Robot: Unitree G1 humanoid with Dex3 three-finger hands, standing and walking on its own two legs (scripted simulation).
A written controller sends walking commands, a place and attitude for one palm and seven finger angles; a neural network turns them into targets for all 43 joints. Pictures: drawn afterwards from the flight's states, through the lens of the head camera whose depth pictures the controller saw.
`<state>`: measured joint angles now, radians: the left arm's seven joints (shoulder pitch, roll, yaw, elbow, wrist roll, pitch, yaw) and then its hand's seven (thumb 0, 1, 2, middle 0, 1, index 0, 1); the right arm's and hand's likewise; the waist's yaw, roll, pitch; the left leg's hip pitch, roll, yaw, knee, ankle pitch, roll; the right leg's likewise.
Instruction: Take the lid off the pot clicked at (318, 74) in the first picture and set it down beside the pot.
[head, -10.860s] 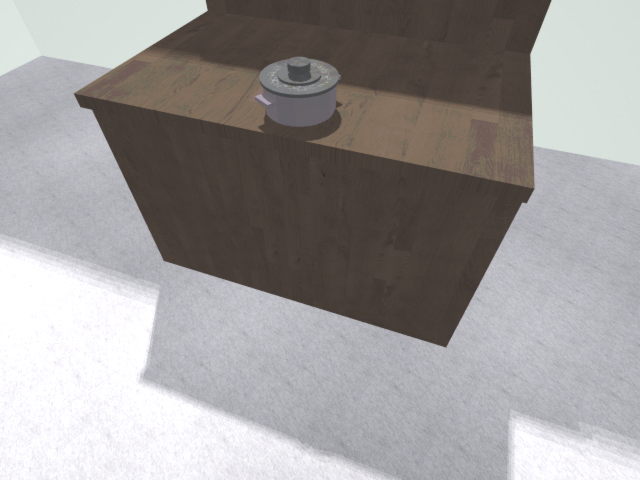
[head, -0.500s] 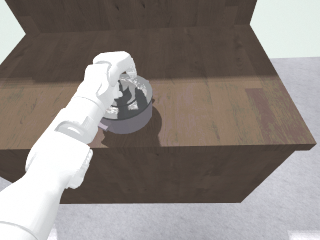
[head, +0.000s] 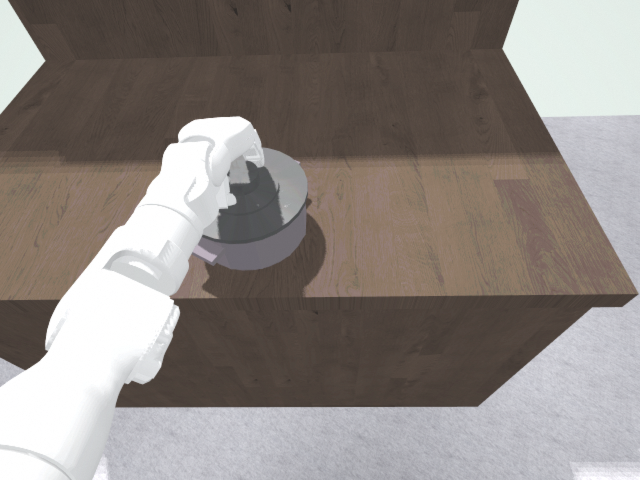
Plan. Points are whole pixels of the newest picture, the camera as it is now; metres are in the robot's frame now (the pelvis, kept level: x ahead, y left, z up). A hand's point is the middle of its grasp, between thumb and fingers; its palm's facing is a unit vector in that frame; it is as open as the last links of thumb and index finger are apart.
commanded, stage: lower the open fingers around the knob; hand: left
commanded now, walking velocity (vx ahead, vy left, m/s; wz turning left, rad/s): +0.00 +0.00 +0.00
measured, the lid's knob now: (240, 177) +0.51 +0.09 +0.09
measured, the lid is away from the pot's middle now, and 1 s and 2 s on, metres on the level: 0.00 0.00 0.00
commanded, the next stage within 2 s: close the fingers and squeeze the knob in 0.26 s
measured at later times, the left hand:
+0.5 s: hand (234, 180) +0.48 +0.09 +0.11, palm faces -0.36 -0.02 -0.93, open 10.2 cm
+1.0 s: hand (235, 184) +0.47 +0.09 +0.11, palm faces -0.36 -0.03 -0.93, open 8.3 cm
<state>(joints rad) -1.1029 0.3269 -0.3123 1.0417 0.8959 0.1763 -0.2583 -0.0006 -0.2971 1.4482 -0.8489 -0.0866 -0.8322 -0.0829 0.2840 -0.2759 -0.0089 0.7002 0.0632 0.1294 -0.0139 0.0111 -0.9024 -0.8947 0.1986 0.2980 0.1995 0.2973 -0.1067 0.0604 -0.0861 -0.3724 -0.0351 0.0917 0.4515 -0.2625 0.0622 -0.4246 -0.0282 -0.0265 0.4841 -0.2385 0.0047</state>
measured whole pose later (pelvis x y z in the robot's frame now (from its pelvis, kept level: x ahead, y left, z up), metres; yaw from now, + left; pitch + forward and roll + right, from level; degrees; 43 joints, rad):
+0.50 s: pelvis +0.00 +0.00 +0.00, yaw +0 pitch +11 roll +0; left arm -1.13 0.29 -0.34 1.06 0.89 0.20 -0.25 0.00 -0.21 1.27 -0.71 -0.34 -0.71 -0.34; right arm 0.31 -0.27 -0.01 0.72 0.06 0.13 -0.01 0.01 -0.90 -0.89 0.20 0.30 0.20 0.30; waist -0.11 0.06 -0.09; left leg -0.39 -0.04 0.09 0.47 -0.27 0.07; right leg -0.44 -0.04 -0.03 0.50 -0.25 0.01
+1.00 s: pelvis +0.00 -0.01 +0.00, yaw +0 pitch +10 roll +0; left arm -1.08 0.31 -0.32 1.03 0.89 0.19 -0.25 0.00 0.11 0.98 -0.56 -0.92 -0.59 -0.94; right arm 0.28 -0.27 -0.01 0.70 0.06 0.13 -0.02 0.01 -0.90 -0.89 0.20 0.30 0.20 0.30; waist -0.10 0.07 -0.08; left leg -0.36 -0.03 0.09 0.45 -0.26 0.05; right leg -0.41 -0.02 -0.03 0.48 -0.24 0.00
